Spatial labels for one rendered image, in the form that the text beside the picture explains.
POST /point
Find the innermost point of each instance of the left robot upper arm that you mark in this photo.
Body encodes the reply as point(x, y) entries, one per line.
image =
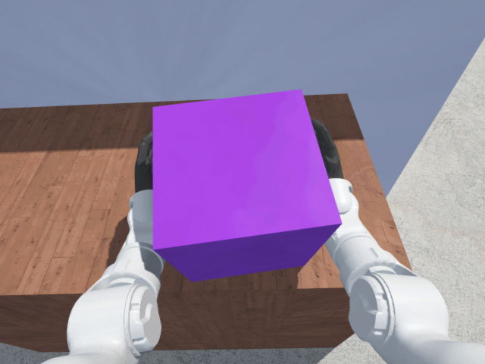
point(115, 325)

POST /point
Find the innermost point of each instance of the robot left hand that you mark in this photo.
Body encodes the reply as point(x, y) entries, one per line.
point(144, 164)

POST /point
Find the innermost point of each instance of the right robot forearm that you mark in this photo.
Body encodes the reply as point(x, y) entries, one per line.
point(352, 248)

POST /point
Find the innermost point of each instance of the robot right hand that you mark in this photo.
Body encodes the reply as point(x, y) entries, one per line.
point(328, 150)

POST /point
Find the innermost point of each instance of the carton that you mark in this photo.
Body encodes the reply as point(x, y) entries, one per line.
point(239, 186)

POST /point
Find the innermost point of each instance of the left robot forearm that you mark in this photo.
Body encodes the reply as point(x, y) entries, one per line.
point(137, 262)

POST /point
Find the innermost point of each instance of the pedestal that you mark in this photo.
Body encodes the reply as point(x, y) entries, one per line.
point(67, 174)

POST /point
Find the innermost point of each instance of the right robot upper arm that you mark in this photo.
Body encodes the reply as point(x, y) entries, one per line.
point(404, 318)

